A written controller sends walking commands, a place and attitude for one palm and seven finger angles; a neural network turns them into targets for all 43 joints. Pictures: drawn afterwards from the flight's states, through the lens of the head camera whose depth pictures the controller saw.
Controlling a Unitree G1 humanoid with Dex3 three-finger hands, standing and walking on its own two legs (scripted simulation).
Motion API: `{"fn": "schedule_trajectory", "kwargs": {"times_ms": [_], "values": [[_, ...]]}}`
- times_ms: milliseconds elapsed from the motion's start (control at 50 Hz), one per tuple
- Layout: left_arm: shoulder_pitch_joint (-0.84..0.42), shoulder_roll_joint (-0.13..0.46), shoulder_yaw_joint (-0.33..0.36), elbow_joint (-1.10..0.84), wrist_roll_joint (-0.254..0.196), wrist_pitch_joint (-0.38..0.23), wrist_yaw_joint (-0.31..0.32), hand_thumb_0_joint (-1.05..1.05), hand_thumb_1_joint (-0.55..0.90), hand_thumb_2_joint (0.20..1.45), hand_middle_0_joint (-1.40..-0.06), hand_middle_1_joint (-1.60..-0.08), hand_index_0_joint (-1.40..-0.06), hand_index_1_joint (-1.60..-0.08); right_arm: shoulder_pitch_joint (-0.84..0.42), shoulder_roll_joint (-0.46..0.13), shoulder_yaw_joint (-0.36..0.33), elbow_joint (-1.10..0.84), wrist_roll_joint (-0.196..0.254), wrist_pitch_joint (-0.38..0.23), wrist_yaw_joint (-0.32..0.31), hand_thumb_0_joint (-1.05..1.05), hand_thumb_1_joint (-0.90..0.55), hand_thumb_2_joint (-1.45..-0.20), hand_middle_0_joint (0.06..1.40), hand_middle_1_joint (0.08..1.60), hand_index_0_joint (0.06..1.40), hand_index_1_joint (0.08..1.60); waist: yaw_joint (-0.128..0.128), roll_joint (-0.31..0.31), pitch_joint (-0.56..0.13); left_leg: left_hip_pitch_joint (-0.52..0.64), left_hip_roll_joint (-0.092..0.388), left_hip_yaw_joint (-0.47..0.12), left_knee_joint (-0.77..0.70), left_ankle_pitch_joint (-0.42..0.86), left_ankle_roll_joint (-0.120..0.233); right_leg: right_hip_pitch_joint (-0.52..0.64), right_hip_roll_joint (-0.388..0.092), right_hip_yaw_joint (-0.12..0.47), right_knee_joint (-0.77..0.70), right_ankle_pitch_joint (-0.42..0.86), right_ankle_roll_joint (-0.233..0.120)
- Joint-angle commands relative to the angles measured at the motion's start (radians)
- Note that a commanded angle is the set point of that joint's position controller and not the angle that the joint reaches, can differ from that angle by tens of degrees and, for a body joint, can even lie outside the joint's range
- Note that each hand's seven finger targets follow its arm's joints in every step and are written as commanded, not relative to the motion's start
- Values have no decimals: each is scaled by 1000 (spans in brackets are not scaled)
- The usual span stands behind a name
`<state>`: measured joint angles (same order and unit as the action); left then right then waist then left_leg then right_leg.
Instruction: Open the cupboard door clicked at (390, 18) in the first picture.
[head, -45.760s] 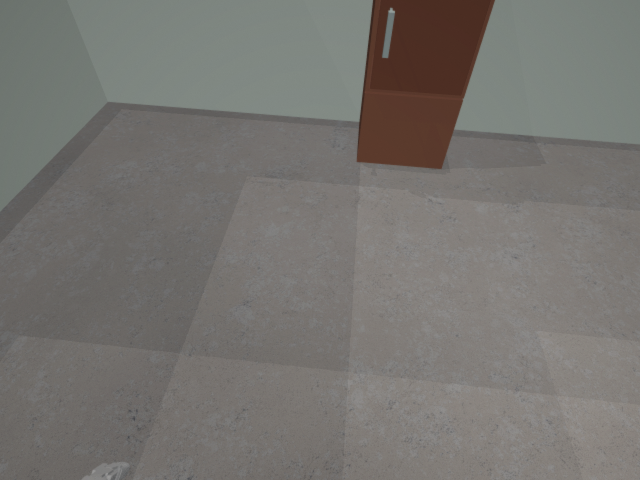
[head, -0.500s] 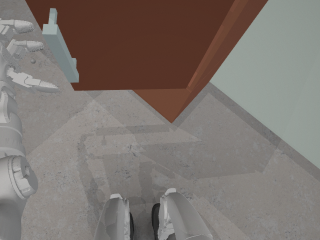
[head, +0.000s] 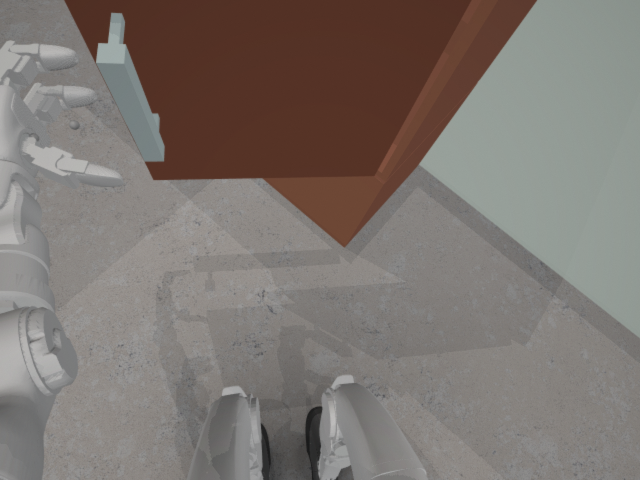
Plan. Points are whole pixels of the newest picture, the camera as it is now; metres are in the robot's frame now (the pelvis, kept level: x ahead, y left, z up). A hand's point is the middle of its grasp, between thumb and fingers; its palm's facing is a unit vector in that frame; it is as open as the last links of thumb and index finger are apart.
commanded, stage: slide the fingers in behind the handle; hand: left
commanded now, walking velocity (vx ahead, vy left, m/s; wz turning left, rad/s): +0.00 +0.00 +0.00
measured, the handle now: (137, 96) +0.56 +0.19 +0.03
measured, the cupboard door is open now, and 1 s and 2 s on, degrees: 46 46 46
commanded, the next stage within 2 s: close the thumb around the handle in 1.58 s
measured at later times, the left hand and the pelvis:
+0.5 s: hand (100, 123) +0.52 +0.22 +0.03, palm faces +0.06 -1.00 -0.01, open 14.0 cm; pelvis +0.00 +0.00 +0.00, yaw +1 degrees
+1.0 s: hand (146, 123) +0.51 +0.17 +0.04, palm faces +0.02 -1.00 -0.02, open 14.0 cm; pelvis +0.01 -0.01 +0.01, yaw +1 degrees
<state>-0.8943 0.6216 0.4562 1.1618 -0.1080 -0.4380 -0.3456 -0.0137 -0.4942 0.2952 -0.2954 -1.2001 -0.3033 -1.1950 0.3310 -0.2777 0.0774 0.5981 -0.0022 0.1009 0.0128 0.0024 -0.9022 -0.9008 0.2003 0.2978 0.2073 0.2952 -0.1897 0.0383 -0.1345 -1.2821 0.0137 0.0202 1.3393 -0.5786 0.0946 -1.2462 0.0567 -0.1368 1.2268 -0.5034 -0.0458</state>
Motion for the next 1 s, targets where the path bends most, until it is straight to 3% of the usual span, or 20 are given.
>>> {"fn": "schedule_trajectory", "kwargs": {"times_ms": [0, 60, 120, 140, 180, 240, 300, 360, 420, 460, 540, 640, 680, 760, 840, 860, 900, 940, 960, 980], "values": [[-373, 243, 22, -175, -25, -70, 4, 0, -500, 300, -300, -1200, -300, -1200, 190, -211, -76, -27, -7, -12, -14, 0, -900, -900, 200, 300, 200, 300, -15, 156, -520, 468, 29, -165, -156, 469, -73, 183, 7, 92, -113, 241, 15], [-436, 186, -31, -186, -17, -74, 13, 0, -500, 300, -300, -1200, -300, -1200, 193, -212, -78, -17, -10, -16, -13, 0, -900, -900, 200, 300, 200, 300, -35, 192, -500, 516, 35, -191, -169, 438, -85, 102, 6, 81, -111, 196, 13], [-454, 165, -43, -225, -14, -89, 30, 0, -500, 300, -300, -1200, -300, -1200, 205, -213, -86, -14, -14, -19, -11, 0, -900, -900, 200, 300, 200, 300, -29, 252, -546, 616, 45, -224, -174, 514, -109, 45, 3, 71, -96, 205, 7], [-450, 190, -20, -240, -14, -95, 38, 0, -500, 300, -300, -1200, -300, -1200, 212, -216, -88, -9, -19, -16, -10, 0, -900, -900, 200, 300, 200, 300, -17, 262, -582, 648, 48, -232, -174, 563, -119, 54, 3, 69, -94, 219, 8], [-428, 182, -10, -256, -18, -100, 53, 0, -500, 300, -300, -1200, -300, -1200, 213, -212, -92, -11, -20, -13, -6, 0, -900, -900, 200, 300, 200, 300, -9, 248, -625, 666, 48, -230, -167, 616, -123, 80, 3, 69, -95, 242, 11], [-396, 144, -32, -227, -6, -93, 75, 0, -500, 300, -300, -1200, -300, -1200, 214, -205, -91, -12, -19, -5, 2, 0, -900, -900, 200, 300, 200, 300, -7, 238, -576, 654, 52, -230, -177, 617, -126, 75, 4, 65, -99, 236, 13], [-426, 127, -59, -213, 17, -91, 100, 0, -500, 300, -300, -1200, -300, -1200, 206, -200, -87, -13, -19, -2, 4, 0, -900, -900, 200, 300, 200, 300, -27, 181, -525, 564, 39, -205, -182, 499, -102, 116, 6, 74, -112, 218, 13], [-455, 113, -69, -192, 23, -100, 112, 0, -500, 300, -300, -1200, -300, -1200, 207, -201, -87, -7, -22, -4, 3, 0, -900, -900, 200, 300, 200, 300, -41, 178, -510, 551, 37, -208, -182, 459, -100, 99, 5, 76, -112, 205, 12], [-455, 111, -68, -189, 20, -111, 113, 0, -500, 300, -300, -1200, -300, -1200, 207, -200, -87, -8, -24, -9, 3, 0, -900, -900, 200, 300, 200, 300, -35, 198, -518, 548, 31, -200, -177, 461, -96, 106, 5, 79, -109, 210, 7], [-473, 75, -102, -179, 18, -111, 106, 0, -500, 300, -300, -1200, -300, -1200, 205, -198, -88, 0, -24, -9, 4, 0, -900, -900, 200, 300, 200, 300, -53, 187, -515, 549, 32, -198, -170, 463, -95, 100, 4, 80, -115, 217, 10], [-457, 84, -91, -203, 9, -116, 95, 0, -500, 300, -300, -1200, -300, -1200, 206, -197, -90, -2, -25, -10, 6, 0, -900, -900, 200, 300, 200, 300, -36, 223, -565, 576, 30, -190, -161, 522, -98, 120, 4, 82, -109, 248, 7], [-432, 84, -69, -238, -6, -116, 110, 0, -500, 300, -300, -1200, -300, -1200, 202, -191, -93, -10, -24, -4, 7, 0, -900, -900, 200, 300, 200, 300, -18, 215, -607, 590, 29, -183, -158, 580, -99, 161, 5, 83, -106, 290, 9], [-426, 54, -87, -243, -3, -117, 128, 0, -500, 300, -300, -1200, -300, -1200, 196, -184, -93, -12, -23, -2, 10, 0, -900, -900, 200, 300, 200, 300, -16, 215, -588, 594, 30, -183, -164, 585, -102, 161, 6, 81, -110, 289, 9], [-404, 87, -49, -226, 17, -122, 173, 0, -500, 300, -300, -1200, -300, -1200, 197, -180, -90, -17, -27, 2, 14, 0, -900, -900, 200, 300, 200, 300, -10, 165, -568, 524, 22, -160, -160, 555, -88, 212, 6, 90, -106, 312, 13], [-398, 43, -84, -244, 34, -141, 189, 0, -500, 300, -300, -1200, -300, -1200, 193, -172, -94, -22, -29, 3, 20, 0, -900, -900, 200, 300, 200, 300, -12, 180, -571, 547, 24, -157, -164, 569, -92, 207, 6, 94, -108, 322, 14], [-412, -1, -118, -252, 33, -145, 187, 0, -500, 300, -300, -1200, -300, -1200, 190, -167, -95, -22, -29, 2, 23, 0, -900, -900, 200, 300, 200, 300, -23, 168, -576, 550, 23, -160, -163, 559, -90, 203, 6, 93, -109, 317, 15], [-400, -30, -132, -248, 25, -149, 186, 0, -500, 300, -300, -1200, -300, -1200, 189, -166, -98, -19, -30, 1, 25, 0, -900, -900, 200, 300, 200, 300, -22, 167, -571, 547, 21, -156, -166, 544, -88, 214, 6, 95, -116, 314, 15], [-386, -9, -109, -230, 21, -148, 188, 0, -500, 300, -300, -1200, -300, -1200, 194, -175, -102, -15, -29, 3, 23, 0, -900, -900, 200, 300, 200, 300, -18, 154, -577, 559, 25, -164, -166, 562, -94, 202, 6, 92, -110, 317, 14], [-402, -27, -121, -219, 18, -144, 192, 0, -500, 300, -300, -1200, -300, -1200, 193, -171, -102, -13, -29, 4, 22, 0, -900, -900, 200, 300, 200, 300, -30, 140, -561, 542, 23, -161, -167, 541, -91, 202, 5, 91, -114, 312, 17], [-382, -23, -108, -187, 17, -136, 199, 0, -500, 300, -300, -1200, -300, -1200, 194, -170, -100, -13, -28, 3, 24, 0, -900, -900, 200, 300, 200, 300, -22, 121, -533, 504, 17, -152, -170, 499, -85, 215, 5, 94, -119, 296, 17]]}}
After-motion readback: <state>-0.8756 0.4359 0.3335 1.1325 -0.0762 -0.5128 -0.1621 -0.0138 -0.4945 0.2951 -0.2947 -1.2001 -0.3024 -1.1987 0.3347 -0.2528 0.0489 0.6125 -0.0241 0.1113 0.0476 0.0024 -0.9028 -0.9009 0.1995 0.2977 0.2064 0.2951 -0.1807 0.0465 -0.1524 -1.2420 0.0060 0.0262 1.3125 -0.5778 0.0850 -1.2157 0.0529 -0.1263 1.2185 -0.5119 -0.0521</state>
